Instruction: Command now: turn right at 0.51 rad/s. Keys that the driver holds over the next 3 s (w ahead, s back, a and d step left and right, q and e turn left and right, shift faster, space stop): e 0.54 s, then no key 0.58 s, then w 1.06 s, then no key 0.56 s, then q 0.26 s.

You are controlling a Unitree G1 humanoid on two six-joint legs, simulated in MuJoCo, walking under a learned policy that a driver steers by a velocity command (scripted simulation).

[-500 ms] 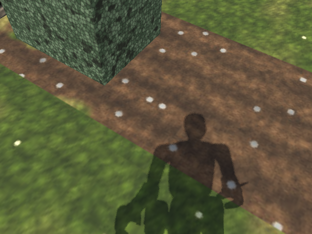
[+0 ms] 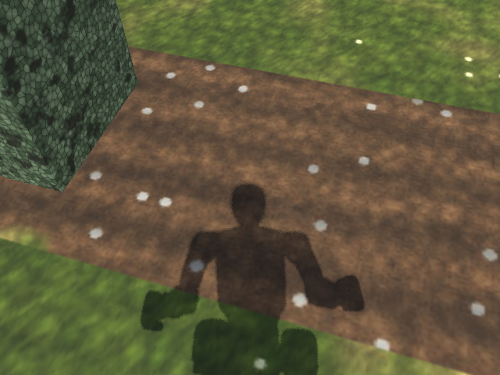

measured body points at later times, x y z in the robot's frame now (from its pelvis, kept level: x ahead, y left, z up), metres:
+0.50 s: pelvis +0.03 +0.00 +0.00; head +0.06 +0.00 +0.45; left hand +0.29 +0.18 -0.09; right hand +0.04 -0.30 -0.11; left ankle +0.05 +0.12 -0.73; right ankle +0.02 -0.14 -0.69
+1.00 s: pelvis +0.06 -0.04 +0.00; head +0.08 -0.05 +0.45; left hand +0.32 +0.09 -0.11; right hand +0.08 -0.34 -0.11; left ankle +0.13 +0.09 -0.74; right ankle +0.02 -0.13 -0.73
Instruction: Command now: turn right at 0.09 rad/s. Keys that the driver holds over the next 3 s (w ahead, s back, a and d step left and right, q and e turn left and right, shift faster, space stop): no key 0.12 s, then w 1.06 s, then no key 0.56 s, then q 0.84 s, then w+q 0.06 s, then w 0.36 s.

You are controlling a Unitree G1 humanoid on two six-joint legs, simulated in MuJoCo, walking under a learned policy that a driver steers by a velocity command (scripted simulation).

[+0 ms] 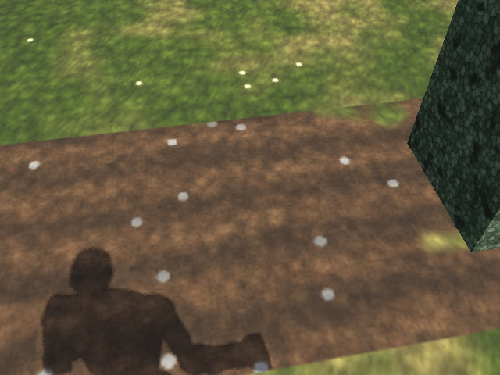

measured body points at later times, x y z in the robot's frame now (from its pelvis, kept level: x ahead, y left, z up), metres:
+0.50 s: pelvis +0.09 +0.01 -0.02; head +0.11 +0.01 +0.43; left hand +0.25 +0.27 -0.11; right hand +0.14 -0.25 -0.14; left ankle +0.00 +0.15 -0.73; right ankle +0.07 -0.10 -0.65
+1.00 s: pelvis +0.31 -0.08 +0.02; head +0.33 -0.09 +0.47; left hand +0.35 +0.19 -0.10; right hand +0.50 -0.33 -0.08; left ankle +0.44 +0.10 -0.65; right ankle +0.29 -0.15 -0.73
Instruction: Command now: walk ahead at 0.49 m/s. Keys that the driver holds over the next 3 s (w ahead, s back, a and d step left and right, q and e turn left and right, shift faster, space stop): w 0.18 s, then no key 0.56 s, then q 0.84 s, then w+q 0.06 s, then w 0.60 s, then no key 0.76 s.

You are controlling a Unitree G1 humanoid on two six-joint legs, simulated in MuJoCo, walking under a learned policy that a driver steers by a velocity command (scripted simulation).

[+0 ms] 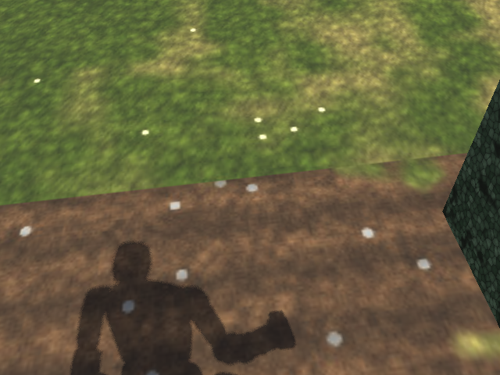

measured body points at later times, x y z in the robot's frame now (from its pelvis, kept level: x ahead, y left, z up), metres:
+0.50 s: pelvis +0.23 +0.07 -0.01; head +0.27 +0.08 +0.44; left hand +0.35 +0.34 -0.13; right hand +0.35 -0.19 -0.12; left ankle +0.29 +0.15 -0.75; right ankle +0.25 -0.10 -0.69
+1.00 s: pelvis +0.29 +0.05 -0.02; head +0.32 +0.06 +0.43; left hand +0.38 +0.34 -0.14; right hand +0.43 -0.22 -0.14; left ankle +0.29 +0.14 -0.74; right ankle +0.31 -0.09 -0.75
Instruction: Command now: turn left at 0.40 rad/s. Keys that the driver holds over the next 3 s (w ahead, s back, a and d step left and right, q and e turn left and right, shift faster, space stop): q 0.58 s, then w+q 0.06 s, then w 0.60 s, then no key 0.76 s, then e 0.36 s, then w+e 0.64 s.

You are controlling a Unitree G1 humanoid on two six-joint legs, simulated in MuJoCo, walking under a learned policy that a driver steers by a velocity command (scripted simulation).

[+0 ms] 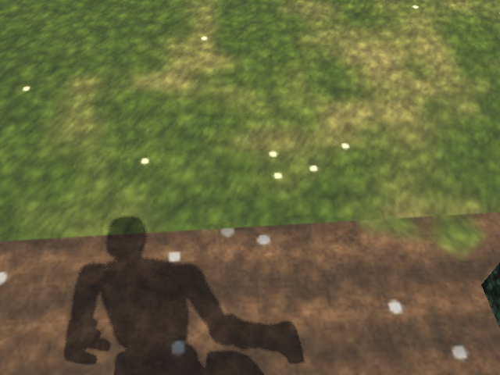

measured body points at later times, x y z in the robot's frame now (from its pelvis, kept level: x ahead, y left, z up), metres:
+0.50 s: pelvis +0.00 +0.03 +0.02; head +0.03 +0.06 +0.47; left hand +0.09 +0.34 -0.10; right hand +0.20 -0.22 -0.07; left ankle +0.01 +0.10 -0.73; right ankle +0.07 -0.14 -0.68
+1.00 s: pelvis +0.07 +0.04 +0.02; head +0.09 +0.03 +0.47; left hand -0.04 +0.29 -0.10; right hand +0.35 -0.11 -0.08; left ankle +0.09 +0.22 -0.69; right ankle +0.06 -0.11 -0.73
